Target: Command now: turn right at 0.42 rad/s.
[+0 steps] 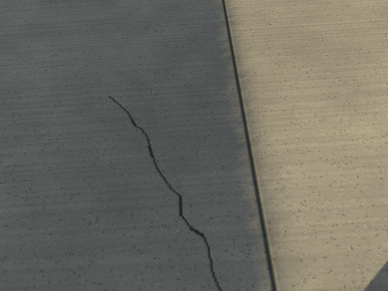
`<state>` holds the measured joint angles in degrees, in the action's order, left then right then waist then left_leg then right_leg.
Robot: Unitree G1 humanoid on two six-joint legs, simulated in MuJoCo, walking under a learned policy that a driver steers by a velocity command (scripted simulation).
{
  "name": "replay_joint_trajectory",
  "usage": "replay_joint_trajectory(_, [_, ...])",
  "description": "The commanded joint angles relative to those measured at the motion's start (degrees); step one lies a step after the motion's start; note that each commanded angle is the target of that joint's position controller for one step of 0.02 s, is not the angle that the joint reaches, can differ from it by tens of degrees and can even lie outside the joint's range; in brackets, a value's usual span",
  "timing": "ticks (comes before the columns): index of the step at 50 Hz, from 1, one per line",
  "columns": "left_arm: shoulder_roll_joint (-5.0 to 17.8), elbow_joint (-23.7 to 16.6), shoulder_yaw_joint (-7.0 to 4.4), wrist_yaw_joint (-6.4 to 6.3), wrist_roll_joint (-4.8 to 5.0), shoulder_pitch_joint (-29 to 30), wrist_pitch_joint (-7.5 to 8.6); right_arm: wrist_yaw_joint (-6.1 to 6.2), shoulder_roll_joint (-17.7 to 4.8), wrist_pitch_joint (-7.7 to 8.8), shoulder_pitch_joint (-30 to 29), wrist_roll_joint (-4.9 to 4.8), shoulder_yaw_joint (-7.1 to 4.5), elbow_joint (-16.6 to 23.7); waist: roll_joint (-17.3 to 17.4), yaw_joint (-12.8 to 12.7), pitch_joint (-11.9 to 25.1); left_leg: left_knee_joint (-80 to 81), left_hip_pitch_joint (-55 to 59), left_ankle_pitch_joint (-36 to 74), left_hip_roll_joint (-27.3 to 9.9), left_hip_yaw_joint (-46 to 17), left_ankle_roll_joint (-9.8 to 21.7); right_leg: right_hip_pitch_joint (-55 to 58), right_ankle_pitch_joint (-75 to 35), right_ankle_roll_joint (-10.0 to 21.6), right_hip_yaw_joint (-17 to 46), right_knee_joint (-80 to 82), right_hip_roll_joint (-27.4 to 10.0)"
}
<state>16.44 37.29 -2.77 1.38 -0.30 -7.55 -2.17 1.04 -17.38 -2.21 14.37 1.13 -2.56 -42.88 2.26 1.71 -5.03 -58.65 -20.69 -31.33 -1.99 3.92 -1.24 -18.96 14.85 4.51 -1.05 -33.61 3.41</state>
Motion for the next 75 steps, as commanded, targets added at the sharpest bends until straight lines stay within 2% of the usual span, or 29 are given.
replay_joint_trajectory(1, [7.1,-2.1,-1.90,-1.57,0.37,-2.5,-0.06,0.04,-5.4,0.31,-1.0,-0.16,-1.10,4.5,-7.9,-1.8,6.0,-5.7,-10.8,4.3,-1.3,-5.5,-0.5,12.5,-29.1,10.1,17.3,15.0,-16.2])
replay_joint_trajectory(5, [6.7,-1.1,-1.32,-1.42,-0.32,-2.2,0.78,-0.87,-4.4,-0.80,3.0,-0.02,-0.96,2.0,-7.5,-0.6,8.6,-0.1,-4.0,7.8,0.6,-3.7,-0.9,10.5,-32.4,8.5,12.7,15.0,-13.2])
replay_joint_trajectory(13, [6.9,1.7,-0.80,-1.13,-1.38,-3.5,0.75,-0.32,-2.3,-0.97,-1.0,-0.49,-0.17,1.8,-9.4,-2.9,6.0,19.4,4.0,8.4,2.3,-3.3,1.1,6.4,-13.3,8.1,16.6,15.7,-13.5])
replay_joint_trajectory(16, [6.6,3.2,-0.57,-1.39,-0.64,-4.2,0.12,-0.38,-0.7,0.69,2.8,0.67,0.49,0.1,-7.0,-0.4,5.9,32.6,14.9,12.0,4.0,-0.7,3.3,-0.3,16.3,6.2,18.9,16.3,-11.1])
replay_joint_trajectory(17, [5.1,3.0,-0.10,-1.44,-0.73,-3.9,0.24,-0.18,-1.5,1.47,4.3,1.09,0.44,-0.3,-4.3,0.5,4.6,36.0,19.4,7.9,1.3,-5.1,4.9,-6.1,22.6,4.3,18.6,14.0,-9.1])
replay_joint_trajectory(18, [2.4,1.2,0.72,-1.20,-0.48,-1.3,0.71,0.14,-5.7,2.15,7.6,1.45,-0.26,-0.6,3.6,2.1,3.5,42.8,23.0,-4.8,-8.0,-18.4,8.4,-14.8,22.7,1.5,13.0,5.2,-4.3])
replay_joint_trajectory(19, [2.8,-0.5,0.58,-1.08,-0.68,2.5,1.23,-0.22,-11.1,2.46,10.3,0.67,-1.95,-2.1,11.5,4.0,-0.8,53.7,18.2,-17.8,-16.9,-34.4,13.3,-19.4,14.9,-0.3,2.3,-6.7,3.2])
replay_joint_trajectory(20, [6.0,-0.8,-0.45,-1.04,-1.87,4.0,1.84,-0.38,-9.7,2.68,9.7,1.15,-1.96,-3.1,7.6,3.1,-5.5,55.4,14.3,-15.4,-19.4,-36.3,15.4,-20.2,12.1,-0.5,4.6,-13.9,-0.5])
replay_joint_trajectory(22, [5.9,2.0,-0.80,0.03,-1.87,-1.8,2.75,-0.62,-6.0,3.65,5.3,0.12,-1.16,-2.6,4.9,-1.1,-3.3,54.6,16.2,-6.7,-14.5,-28.6,13.3,-18.6,6.4,-1.5,4.6,-17.4,-2.5])
replay_joint_trajectory(24, [4.9,3.4,-0.76,1.06,-2.31,-2.6,3.28,-0.70,-4.6,4.84,4.9,-0.25,-0.89,-3.0,4.6,-1.0,-0.7,53.7,18.5,4.1,-10.6,-20.9,12.3,-17.5,2.6,-2.3,1.9,-18.5,-3.3])
replay_joint_trajectory(32, [2.4,0.6,0.42,1.51,-1.55,7.0,3.67,-1.48,-5.8,6.22,11.0,0.16,-1.89,-7.2,5.5,2.6,-0.7,50.4,17.1,17.8,-10.3,-13.6,12.7,-10.1,-0.1,-3.4,-2.8,-2.1,-4.4])
replay_joint_trajectory(36, [4.2,4.5,-0.65,0.19,-1.84,-4.9,4.70,-1.69,-6.6,5.99,8.8,-0.41,-2.11,-7.7,1.6,-4.0,2.6,38.3,9.0,31.3,-8.8,-10.0,9.9,11.5,-2.8,-0.6,-4.2,6.7,-1.3])
replay_joint_trajectory(37, [7.0,7.1,-1.75,-0.58,-2.45,-13.9,5.41,-1.77,-4.8,6.15,8.0,-0.37,-1.50,-7.2,-3.3,-8.0,8.0,25.2,4.0,32.7,-5.0,-5.9,8.3,23.0,0.9,1.1,1.5,8.7,-5.6])
replay_joint_trajectory(38, [14.2,7.9,-3.41,-1.26,-3.21,-22.3,5.70,-2.03,0.7,6.37,7.8,-1.33,0.09,-3.8,-17.8,-10.5,14.8,4.4,-10.7,14.6,2.7,0.3,4.8,34.7,18.7,6.3,27.1,17.5,-22.6])
replay_joint_trajectory(39, [14.1,9.1,-3.35,-1.20,-1.77,-22.4,5.41,-1.65,-3.2,6.00,6.9,0.02,-1.03,-4.1,-15.7,-9.1,12.7,-4.9,-17.1,1.7,5.0,-5.5,5.7,30.0,22.5,8.8,41.2,23.8,-26.4])
replay_joint_trajectory(40, [10.8,8.1,-2.43,-0.97,-1.33,-16.4,5.23,-1.88,-4.1,5.81,5.9,0.27,-1.44,-4.3,-9.7,-5.7,6.2,-8.2,-19.2,5.8,0.8,-8.1,6.9,24.7,23.2,8.4,33.8,22.9,-24.7])
replay_joint_trajectory(42, [5.4,7.0,-0.96,-0.61,-1.18,-9.9,5.93,-2.87,-2.6,5.94,4.6,-0.02,-1.11,-5.0,-6.4,-2.5,2.0,-4.6,-16.2,13.6,-2.7,-6.8,6.8,16.4,9.7,6.3,21.9,24.7,-19.0])
replay_joint_trajectory(44, [3.8,7.9,-0.36,-0.72,-0.99,-9.9,6.89,-3.38,-1.6,4.98,5.6,1.03,-0.81,-6.2,-7.5,-1.3,2.5,-3.1,-13.3,16.8,-3.4,-5.2,5.3,14.4,-3.3,5.5,14.7,25.7,-15.6])
replay_joint_trajectory(51, [3.2,13.1,-0.05,-0.86,-0.11,-17.2,7.64,-4.03,0.5,4.27,-8.4,1.15,0.11,-2.0,-5.7,-2.7,-0.2,8.6,-20.3,26.7,-3.7,-1.4,1.9,17.1,-23.7,6.8,5.4,26.7,-13.2])
replay_joint_trajectory(56, [4.3,16.1,-0.08,-1.38,-0.39,-20.6,7.69,-3.87,1.1,4.64,-16.8,0.58,0.99,0.7,-6.0,-4.3,-1.4,22.6,-14.4,31.3,-1.0,1.0,3.6,19.5,-30.0,6.2,3.5,26.2,-14.2])
replay_joint_trajectory(59, [5.1,17.3,-0.17,-1.91,-0.67,-19.6,7.46,-3.21,-0.1,5.01,-15.2,0.59,0.52,0.5,-6.0,-2.3,-0.4,26.0,-9.6,27.2,1.1,1.5,6.6,24.2,-42.9,5.3,2.8,21.3,-15.8])
replay_joint_trajectory(61, [6.2,17.8,-0.44,-2.10,-1.17,-18.2,7.02,-2.24,-2.1,5.53,-4.8,0.66,-0.54,-2.9,-6.6,2.2,5.6,28.4,2.3,23.0,4.7,2.4,8.9,25.6,-56.1,3.8,1.4,8.1,-14.8])
replay_joint_trajectory(62, [6.1,17.8,-0.33,-2.07,-1.00,-17.8,6.76,-1.62,-3.6,6.06,4.9,1.24,-1.36,-6.0,-5.3,6.2,10.8,31.1,15.2,24.6,3.8,1.3,10.6,20.3,-50.9,2.8,-0.3,-4.0,-12.7])
replay_joint_trajectory(63, [3.7,16.1,0.42,-1.99,-0.70,-19.1,6.82,-0.85,-8.7,6.27,14.5,2.53,-2.70,-7.7,1.1,8.4,18.4,31.4,29.5,18.0,-10.0,-13.8,13.3,8.7,-28.8,2.1,-2.7,-22.3,-9.2])
replay_joint_trajectory(64, [-1.9,16.1,1.13,-1.31,0.98,-26.5,6.72,-1.05,-12.4,5.94,13.9,2.39,-3.61,-7.9,13.4,3.4,23.3,39.5,40.9,14.6,-23.4,-43.2,21.5,-11.5,15.9,0.0,-0.7,-41.3,2.4])
replay_joint_trajectory(65, [4.2,16.0,-0.25,-1.69,-0.41,-20.5,6.53,-1.48,-9.0,5.54,8.4,-0.09,-3.24,-7.3,3.4,3.1,17.1,42.8,34.9,10.0,-19.8,-41.8,19.5,-16.5,12.0,1.1,6.0,-43.8,-1.2])
replay_joint_trajectory(67, [3.2,14.5,-0.26,-1.23,-0.34,-14.0,7.16,-1.82,-2.5,6.16,0.5,-0.18,-1.54,-6.6,-1.0,-0.1,5.8,46.2,19.9,18.8,-15.3,-26.0,16.3,-15.1,2.9,1.3,4.7,-38.1,-5.8])
replay_joint_trajectory(69, [1.4,15.3,0.02,-0.65,-1.66,-15.1,5.79,-1.53,0.0,6.96,0.1,-0.31,-0.73,-8.2,0.4,-3.0,4.1,48.4,12.8,26.2,-11.2,-17.7,13.7,-9.7,1.2,0.1,4.2,-33.5,-7.9])
replay_joint_trajectory(75, [0.3,12.3,0.21,0.50,-1.93,-5.0,3.96,-1.56,-1.8,8.29,6.8,-0.80,-0.97,-12.0,0.2,-2.5,0.5,53.2,12.6,32.0,-8.6,-10.3,13.8,-17.1,-7.3,-3.1,0.7,-23.4,-10.2])
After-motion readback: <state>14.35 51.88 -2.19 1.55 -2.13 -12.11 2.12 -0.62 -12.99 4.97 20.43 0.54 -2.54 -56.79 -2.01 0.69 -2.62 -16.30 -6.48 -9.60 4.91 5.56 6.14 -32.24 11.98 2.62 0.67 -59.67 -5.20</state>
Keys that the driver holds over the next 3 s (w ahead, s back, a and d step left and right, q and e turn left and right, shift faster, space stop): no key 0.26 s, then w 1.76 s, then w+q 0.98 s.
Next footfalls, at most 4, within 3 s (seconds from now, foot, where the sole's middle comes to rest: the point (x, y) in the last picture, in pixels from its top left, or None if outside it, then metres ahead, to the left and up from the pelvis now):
0.34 left None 0.06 0.11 -0.77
0.74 right None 0.24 -0.13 -0.77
1.24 left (204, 247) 0.58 0.02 -0.77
1.80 right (251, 173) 0.88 -0.18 -0.77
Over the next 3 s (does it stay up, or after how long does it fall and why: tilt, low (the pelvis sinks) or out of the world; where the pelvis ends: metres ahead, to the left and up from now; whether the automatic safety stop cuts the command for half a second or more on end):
stays up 1.38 -0.07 0.00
